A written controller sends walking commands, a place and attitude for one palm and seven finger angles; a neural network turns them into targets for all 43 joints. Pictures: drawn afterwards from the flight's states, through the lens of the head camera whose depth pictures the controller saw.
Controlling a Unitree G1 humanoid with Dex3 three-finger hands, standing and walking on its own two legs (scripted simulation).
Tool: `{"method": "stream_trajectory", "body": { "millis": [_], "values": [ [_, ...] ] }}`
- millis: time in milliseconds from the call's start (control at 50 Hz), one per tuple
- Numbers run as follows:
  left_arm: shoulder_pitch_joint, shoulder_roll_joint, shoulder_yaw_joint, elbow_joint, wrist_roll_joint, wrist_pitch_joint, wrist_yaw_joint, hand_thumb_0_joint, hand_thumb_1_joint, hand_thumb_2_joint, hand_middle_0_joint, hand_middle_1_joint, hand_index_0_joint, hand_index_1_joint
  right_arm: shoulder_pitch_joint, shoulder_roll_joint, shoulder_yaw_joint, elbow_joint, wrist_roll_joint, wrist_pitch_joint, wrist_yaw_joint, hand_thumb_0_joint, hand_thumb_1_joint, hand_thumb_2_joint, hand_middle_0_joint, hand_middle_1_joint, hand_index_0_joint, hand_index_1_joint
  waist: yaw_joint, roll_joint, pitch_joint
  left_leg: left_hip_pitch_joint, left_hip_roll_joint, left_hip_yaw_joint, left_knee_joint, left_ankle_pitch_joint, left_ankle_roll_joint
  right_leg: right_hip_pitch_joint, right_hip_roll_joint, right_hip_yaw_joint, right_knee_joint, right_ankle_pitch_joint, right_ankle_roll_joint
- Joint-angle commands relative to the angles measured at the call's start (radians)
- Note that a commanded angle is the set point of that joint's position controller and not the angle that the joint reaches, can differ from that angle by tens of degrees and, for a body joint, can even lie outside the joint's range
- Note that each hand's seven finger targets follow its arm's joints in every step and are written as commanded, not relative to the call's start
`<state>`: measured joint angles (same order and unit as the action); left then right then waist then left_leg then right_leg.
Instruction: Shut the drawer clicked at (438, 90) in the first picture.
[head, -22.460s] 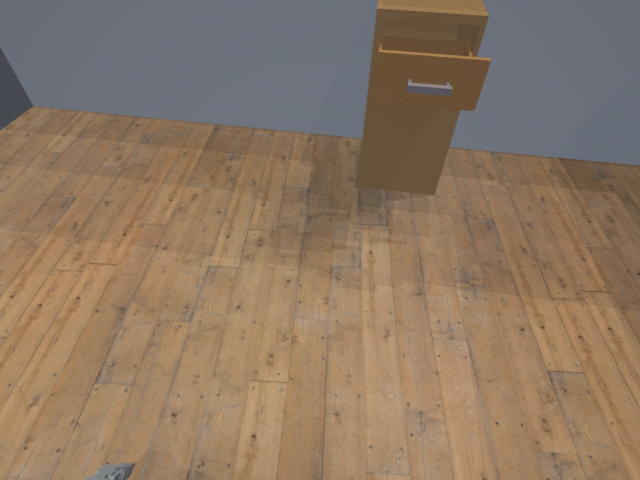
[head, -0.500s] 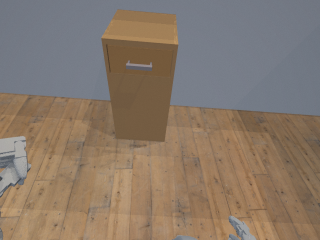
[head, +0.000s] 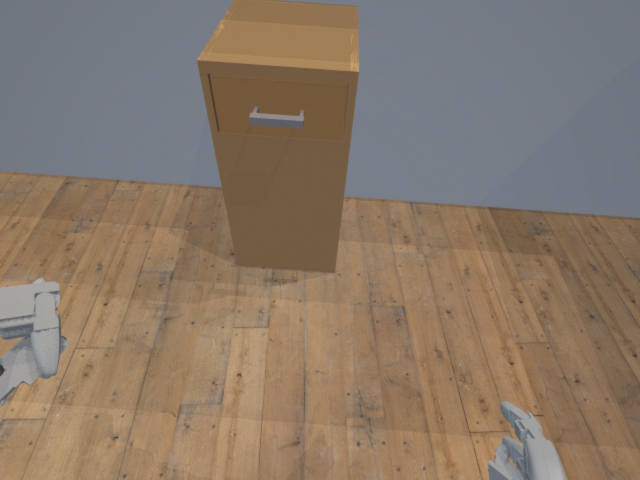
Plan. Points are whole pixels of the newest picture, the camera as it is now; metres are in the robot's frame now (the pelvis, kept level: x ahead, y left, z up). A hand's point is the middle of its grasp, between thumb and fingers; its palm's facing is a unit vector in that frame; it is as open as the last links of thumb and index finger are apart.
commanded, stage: stop stepping back and stand still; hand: left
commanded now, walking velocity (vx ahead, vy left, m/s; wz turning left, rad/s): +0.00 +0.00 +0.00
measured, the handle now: (278, 116) +0.94 +0.15 -0.07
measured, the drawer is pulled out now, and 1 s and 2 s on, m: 0.00 0.00 0.00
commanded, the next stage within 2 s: let the arm hang, fingers relaxed in 0.54 s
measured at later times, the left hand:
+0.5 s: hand (57, 299) +0.23 +0.25 +0.18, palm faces +0.31 -0.81 -0.50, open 3.2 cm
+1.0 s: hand out of the picture +0.04 +0.22 -0.16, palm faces +0.00 -0.98 -0.22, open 3.4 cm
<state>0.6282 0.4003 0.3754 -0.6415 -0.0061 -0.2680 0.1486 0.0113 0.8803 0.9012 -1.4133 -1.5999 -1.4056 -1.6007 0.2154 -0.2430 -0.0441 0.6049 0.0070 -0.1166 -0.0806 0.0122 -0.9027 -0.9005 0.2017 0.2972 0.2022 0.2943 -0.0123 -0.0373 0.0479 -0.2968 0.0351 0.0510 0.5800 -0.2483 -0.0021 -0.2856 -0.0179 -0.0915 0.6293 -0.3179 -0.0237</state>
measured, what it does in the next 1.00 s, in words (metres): stands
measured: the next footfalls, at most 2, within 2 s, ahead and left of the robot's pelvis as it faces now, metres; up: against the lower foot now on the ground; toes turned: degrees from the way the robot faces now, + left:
none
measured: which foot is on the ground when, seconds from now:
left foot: down 0.00-1.00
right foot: down 0.00-1.00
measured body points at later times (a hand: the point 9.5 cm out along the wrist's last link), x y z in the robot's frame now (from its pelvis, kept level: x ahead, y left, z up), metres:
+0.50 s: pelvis +0.03 +0.02 +0.01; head +0.07 +0.02 +0.46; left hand +0.21 +0.29 +0.20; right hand +0.21 -0.21 -0.07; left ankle +0.04 +0.13 -0.73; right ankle +0.02 -0.09 -0.73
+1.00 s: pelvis +0.00 +0.02 +0.01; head +0.03 +0.04 +0.46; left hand +0.04 +0.27 -0.15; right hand +0.05 -0.23 -0.13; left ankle +0.04 +0.13 -0.73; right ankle +0.02 -0.09 -0.73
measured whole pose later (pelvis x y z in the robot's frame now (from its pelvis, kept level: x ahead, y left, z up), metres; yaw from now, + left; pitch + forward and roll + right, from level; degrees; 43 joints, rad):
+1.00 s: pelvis +0.00 +0.02 +0.01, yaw +1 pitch -1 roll +0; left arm 0.30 0.23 0.01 0.88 0.02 0.05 0.03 0.01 0.90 0.90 -0.99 -1.22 -0.98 -1.18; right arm 0.25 -0.21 0.01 0.93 -0.02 0.03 0.00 0.01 -0.90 -0.90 0.20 0.30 0.20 0.29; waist -0.01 -0.05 0.07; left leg -0.29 0.02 0.05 0.53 -0.23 0.01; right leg -0.25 -0.02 -0.09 0.52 -0.26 -0.01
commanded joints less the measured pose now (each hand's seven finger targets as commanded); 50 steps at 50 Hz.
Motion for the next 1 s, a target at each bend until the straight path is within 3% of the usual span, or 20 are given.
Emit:
{"method": "stream_trajectory", "body": {
  "millis": [0, 20, 60, 100, 140, 180, 240, 320, 480, 600, 620, 640, 660, 700, 720, 760, 780, 800, 880, 980],
  "values": [
    [0.007, 0.140, 0.162, -0.103, -0.014, -0.041, 0.029, 0.000, 0.900, 0.900, -1.400, -1.600, -1.400, -1.600, -0.070, -0.072, -0.009, -0.138, 0.010, -0.050, 0.000, 0.000, -0.900, -0.900, 0.200, 0.300, 0.200, 0.300, 0.014, 0.217, -0.041, -0.098, 0.124, -0.153, -0.228, -0.018, 0.076, 0.128, -0.014, 0.073, -0.108, 0.069, 0.029],
    [0.003, 0.136, 0.154, -0.104, -0.019, -0.041, 0.026, 0.000, 0.900, 0.900, -1.400, -1.600, -1.400, -1.600, -0.070, -0.075, -0.013, -0.141, 0.012, -0.054, 0.003, 0.000, -0.900, -0.900, 0.200, 0.300, 0.200, 0.300, 0.009, 0.152, -0.057, -0.075, 0.087, -0.118, -0.177, 0.045, 0.059, 0.142, -0.022, 0.105, -0.148, 0.154, 0.025],
    [0.020, 0.114, 0.117, -0.065, -0.029, -0.034, 0.017, 0.000, 0.900, 0.900, -1.400, -1.600, -1.400, -1.600, -0.067, -0.074, -0.019, -0.138, 0.013, -0.046, 0.014, 0.000, -0.900, -0.900, 0.200, 0.300, 0.200, 0.300, 0.001, -0.012, -0.095, -0.017, 0.026, -0.042, -0.043, 0.109, 0.025, 0.133, -0.102, 0.220, -0.227, 0.297, 0.000],
    [0.008, 0.113, 0.095, -0.072, -0.034, -0.024, 0.016, 0.000, 0.900, 0.900, -1.400, -1.600, -1.400, -1.600, -0.073, -0.072, -0.018, -0.136, 0.012, -0.038, 0.021, 0.000, -0.900, -0.900, 0.200, 0.300, 0.200, 0.300, -0.004, -0.079, -0.128, 0.008, -0.001, -0.018, -0.002, 0.097, 0.012, 0.148, -0.163, 0.261, -0.249, 0.416, -0.021],
    [0.010, 0.117, 0.089, -0.092, -0.033, -0.015, 0.017, 0.000, 0.900, 0.900, -1.400, -1.600, -1.400, -1.600, -0.086, -0.072, -0.011, -0.140, 0.009, -0.033, 0.020, 0.000, -0.900, -0.900, 0.200, 0.300, 0.200, 0.300, 0.001, -0.058, -0.144, 0.034, 0.005, -0.020, -0.059, 0.131, 0.015, 0.174, -0.151, 0.219, -0.218, 0.477, -0.016],
    [0.024, 0.132, 0.100, -0.122, -0.034, -0.010, 0.016, 0.000, 0.900, 0.900, -1.400, -1.600, -1.400, -1.600, -0.097, -0.071, -0.006, -0.150, 0.003, -0.027, 0.015, 0.000, -0.900, -0.900, 0.200, 0.300, 0.200, 0.300, 0.008, -0.026, -0.159, 0.094, 0.028, -0.033, -0.109, 0.232, 0.027, 0.163, -0.098, 0.156, -0.186, 0.459, 0.010],
    [0.011, 0.157, 0.119, -0.187, -0.032, -0.010, 0.019, 0.000, 0.900, 0.900, -1.400, -1.600, -1.400, -1.600, -0.111, -0.067, 0.003, -0.163, 0.001, -0.020, 0.007, 0.000, -0.900, -0.900, 0.200, 0.300, 0.200, 0.300, 0.015, 0.080, -0.165, 0.142, 0.061, -0.064, -0.142, 0.379, 0.035, 0.153, -0.048, 0.105, -0.148, 0.424, 0.023],
    [0.020, 0.160, 0.130, -0.195, -0.033, -0.007, 0.022, 0.000, 0.900, 0.900, -1.400, -1.600, -1.400, -1.600, -0.109, -0.067, 0.004, -0.170, 0.000, -0.019, 0.005, 0.000, -0.900, -0.900, 0.200, 0.300, 0.200, 0.300, 0.018, 0.136, -0.162, 0.131, 0.072, -0.070, -0.163, 0.391, 0.033, 0.169, -0.024, 0.085, -0.152, 0.386, 0.025],
    [0.072, 0.122, 0.111, -0.119, -0.045, 0.000, 0.013, 0.000, 0.900, 0.900, -1.400, -1.600, -1.400, -1.600, -0.103, -0.072, -0.002, -0.166, 0.005, -0.006, 0.010, 0.000, -0.900, -0.900, 0.200, 0.300, 0.200, 0.300, 0.012, 0.081, -0.147, 0.097, 0.054, -0.054, -0.176, 0.273, 0.021, 0.180, -0.028, 0.102, -0.210, 0.371, 0.023],
    [0.046, 0.131, 0.105, -0.158, -0.042, -0.001, 0.015, 0.000, 0.900, 0.900, -1.400, -1.600, -1.400, -1.600, -0.109, -0.077, -0.002, -0.172, 0.003, -0.008, 0.003, 0.000, -0.900, -0.900, 0.200, 0.300, 0.200, 0.300, 0.014, 0.101, -0.143, 0.089, 0.048, -0.055, -0.195, 0.239, 0.021, 0.178, -0.023, 0.098, -0.218, 0.339, 0.027],
    [-0.135, 0.025, -0.319, 0.705, 0.034, 0.121, -0.119, 0.000, 0.900, 0.900, -1.400, -1.600, -1.400, -1.600, -0.169, -0.223, -0.052, 0.084, 0.014, -0.083, 0.097, 0.000, -0.900, -0.900, 0.200, 0.300, 0.200, 0.300, -0.033, 0.094, -0.076, 0.068, 0.076, -0.058, -0.038, 0.358, 0.014, -0.013, -0.091, 0.057, -0.086, 0.348, 0.002],
    [-0.159, 0.035, -0.254, 0.730, 0.037, 0.206, -0.144, 0.000, 0.900, 0.900, -1.360, -1.557, -1.360, -1.557, -0.081, -0.245, -0.060, 0.078, 0.012, -0.005, 0.104, 0.000, -0.900, -0.900, 0.200, 0.300, 0.200, 0.300, -0.006, 0.090, -0.128, 0.072, 0.091, -0.075, -0.056, 0.368, 0.022, -0.021, -0.111, 0.115, -0.116, 0.264, -0.005],
    [-0.146, 0.016, -0.254, 0.726, 0.041, 0.234, -0.145, 0.000, 0.900, 0.900, -1.320, -1.513, -1.320, -1.513, -0.064, -0.213, -0.049, 0.051, 0.011, 0.023, 0.103, 0.000, -0.900, -0.900, 0.200, 0.300, 0.200, 0.300, -0.009, 0.097, -0.127, 0.067, 0.095, -0.082, -0.050, 0.314, 0.028, -0.034, -0.095, 0.093, -0.114, 0.188, -0.001],
    [-0.210, -0.001, -0.270, 0.823, 0.044, 0.241, -0.147, 0.000, 0.900, 0.900, -1.240, -1.427, -1.240, -1.427, -0.070, -0.187, -0.025, 0.056, -0.010, 0.045, 0.100, 0.000, -0.900, -0.900, 0.200, 0.300, 0.200, 0.300, 0.004, 0.046, -0.120, -0.035, 0.106, -0.136, -0.094, 0.186, 0.069, -0.002, -0.077, 0.082, -0.087, 0.128, 0.001],
    [-0.238, 0.013, -0.280, 0.879, 0.046, 0.239, -0.145, 0.000, 0.900, 0.900, -1.200, -1.383, -1.200, -1.383, -0.069, -0.182, -0.019, 0.057, -0.017, 0.052, 0.099, 0.000, -0.900, -0.900, 0.200, 0.300, 0.200, 0.300, 0.012, -0.043, -0.136, -0.030, 0.096, -0.139, -0.087, 0.197, 0.066, 0.034, -0.077, 0.102, -0.102, 0.162, -0.005],
    [-0.296, 0.030, -0.291, 1.002, 0.043, 0.241, -0.144, 0.000, 0.900, 0.900, -1.120, -1.297, -1.120, -1.297, -0.062, -0.182, -0.014, 0.082, -0.024, 0.069, 0.092, 0.000, -0.900, -0.900, 0.200, 0.300, 0.200, 0.300, 0.004, -0.173, -0.142, 0.016, 0.053, -0.111, -0.043, 0.164, 0.054, 0.032, -0.126, 0.148, -0.151, 0.238, -0.034],
    [-0.332, 0.031, -0.298, 1.067, 0.041, 0.247, -0.142, 0.000, 0.900, 0.900, -1.080, -1.253, -1.080, -1.253, -0.052, -0.177, -0.012, 0.098, -0.026, 0.081, 0.089, 0.000, -0.900, -0.900, 0.200, 0.300, 0.200, 0.300, -0.003, -0.198, -0.127, 0.045, 0.037, -0.096, -0.037, 0.155, 0.048, 0.008, -0.142, 0.155, -0.167, 0.243, -0.045],
    [-0.350, 0.019, -0.308, 1.131, 0.037, 0.255, -0.139, 0.000, 0.900, 0.900, -1.040, -1.210, -1.040, -1.210, -0.045, -0.164, -0.007, 0.120, -0.028, 0.092, 0.087, 0.000, -0.900, -0.900, 0.200, 0.300, 0.200, 0.300, -0.008, -0.167, -0.119, 0.070, 0.036, -0.092, -0.046, 0.159, 0.044, -0.009, -0.143, 0.152, -0.171, 0.230, -0.047],
    [-0.348, -0.025, -0.340, 1.332, 0.025, 0.275, -0.131, 0.000, 0.900, 0.900, -0.880, -1.037, -0.880, -1.037, -0.050, -0.118, 0.021, 0.201, -0.031, 0.110, 0.081, 0.000, -0.900, -0.900, 0.200, 0.300, 0.200, 0.300, 0.014, 0.132, -0.048, -0.002, 0.068, -0.133, -0.188, 0.089, 0.048, 0.048, -0.080, 0.126, -0.187, 0.052, -0.006],
    [-0.314, -0.049, -0.344, 1.515, 0.019, 0.271, -0.129, 0.000, 0.900, 0.900, -0.680, -0.820, -0.680, -0.820, 0.009, -0.080, 0.022, 0.293, -0.027, 0.121, 0.068, 0.000, -0.900, -0.900, 0.200, 0.300, 0.200, 0.300, 0.017, 0.230, -0.034, -0.015, 0.059, -0.129, -0.241, -0.088, 0.039, 0.088, -0.075, 0.129, -0.259, 0.006, -0.020]
  ]
}}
